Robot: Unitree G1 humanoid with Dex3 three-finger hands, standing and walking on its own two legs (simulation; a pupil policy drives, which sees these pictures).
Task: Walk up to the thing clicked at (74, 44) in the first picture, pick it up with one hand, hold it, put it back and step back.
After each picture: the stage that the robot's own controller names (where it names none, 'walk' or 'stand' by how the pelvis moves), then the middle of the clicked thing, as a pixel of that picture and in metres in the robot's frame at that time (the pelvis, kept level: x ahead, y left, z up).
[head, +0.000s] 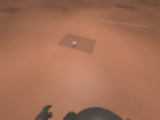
stand; (74, 44) +1.60 +0.41 -0.72
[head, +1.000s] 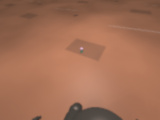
walk; (81, 50) +1.51 +0.33 -0.72
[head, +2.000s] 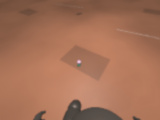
walk; (79, 63) +0.99 +0.27 -0.72
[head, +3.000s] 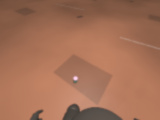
walk; (75, 79) +0.63 +0.22 -0.70
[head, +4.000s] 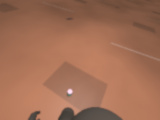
walk; (69, 92) +0.44 +0.16 -0.70
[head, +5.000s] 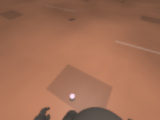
stand; (72, 97) +0.36 +0.19 -0.72
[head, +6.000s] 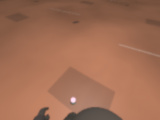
stand; (73, 101) +0.34 +0.18 -0.72
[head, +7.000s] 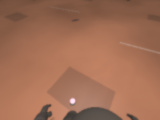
stand; (72, 102) +0.30 +0.20 -0.72
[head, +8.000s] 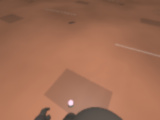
stand; (71, 103) +0.30 +0.20 -0.73
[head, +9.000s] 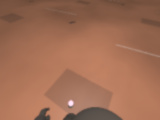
stand; (71, 104) +0.29 +0.19 -0.73
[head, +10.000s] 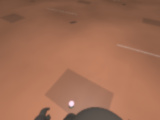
stand; (71, 104) +0.29 +0.19 -0.73
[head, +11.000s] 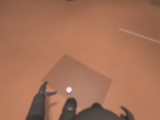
go down; (69, 90) +0.32 +0.19 -0.66
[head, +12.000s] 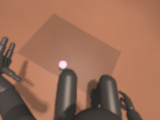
go down; (63, 65) +0.38 +0.23 -0.30
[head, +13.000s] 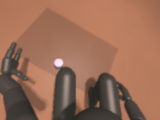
close in; (59, 64) +0.37 +0.25 -0.28
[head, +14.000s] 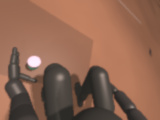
close in; (33, 63) +0.35 +0.28 -0.21
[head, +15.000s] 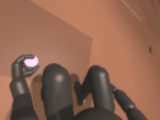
close; (31, 63) +0.35 +0.28 -0.21
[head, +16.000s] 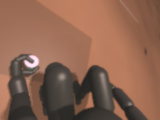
lift; (31, 63) +0.33 +0.28 -0.22
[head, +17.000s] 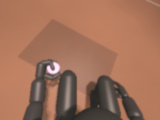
lift; (54, 70) +0.29 +0.26 -0.07
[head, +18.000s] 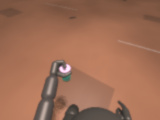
lift; (65, 73) +0.33 +0.17 +0.04
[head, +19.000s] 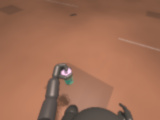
hold; (68, 77) +0.32 +0.16 -0.02
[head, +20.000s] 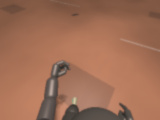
stand; (74, 102) +0.27 +0.14 -0.70
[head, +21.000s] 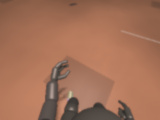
stand; (70, 96) +0.28 +0.19 -0.66
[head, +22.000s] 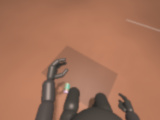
stand; (66, 88) +0.30 +0.23 -0.57
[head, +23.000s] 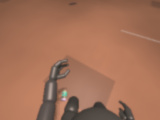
stand; (64, 95) +0.28 +0.26 -0.65
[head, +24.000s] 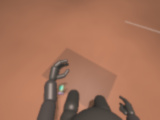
stand; (61, 89) +0.28 +0.30 -0.60
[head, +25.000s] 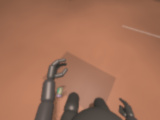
stand; (59, 92) +0.29 +0.33 -0.62
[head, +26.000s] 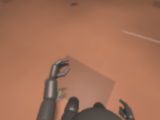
stand; (58, 95) +0.28 +0.35 -0.65
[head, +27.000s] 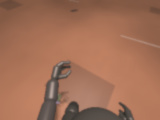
stand; (58, 99) +0.26 +0.36 -0.68
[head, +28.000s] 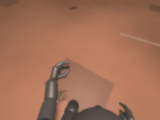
stand; (56, 97) +0.27 +0.37 -0.68
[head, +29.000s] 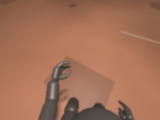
stand; (56, 95) +0.27 +0.38 -0.66
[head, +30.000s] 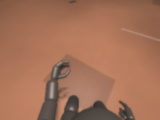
stand; (55, 93) +0.27 +0.38 -0.64
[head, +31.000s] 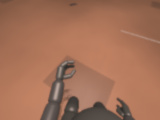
stand; (55, 95) +0.27 +0.38 -0.65
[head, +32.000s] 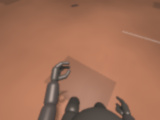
close; (56, 95) +0.28 +0.38 -0.64
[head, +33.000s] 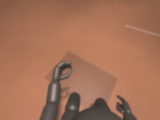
close; (57, 91) +0.28 +0.38 -0.62
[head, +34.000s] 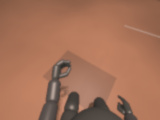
close; (56, 90) +0.29 +0.38 -0.62
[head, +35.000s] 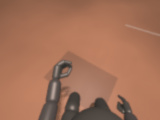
close; (57, 91) +0.28 +0.38 -0.61
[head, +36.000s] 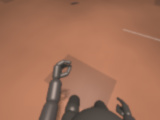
close; (57, 93) +0.28 +0.37 -0.63
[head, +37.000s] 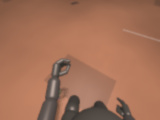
close; (57, 93) +0.28 +0.37 -0.64
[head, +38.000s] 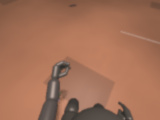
stand; (57, 96) +0.27 +0.36 -0.66
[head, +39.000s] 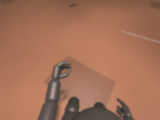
close; (57, 95) +0.28 +0.36 -0.65
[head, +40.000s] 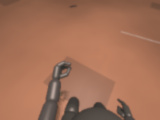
close; (57, 95) +0.28 +0.36 -0.64
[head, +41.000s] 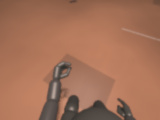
close; (57, 93) +0.28 +0.36 -0.64
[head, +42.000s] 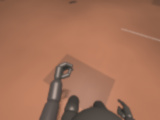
close; (57, 93) +0.28 +0.35 -0.65
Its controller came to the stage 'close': yes
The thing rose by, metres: 0.69
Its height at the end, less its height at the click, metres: -0.02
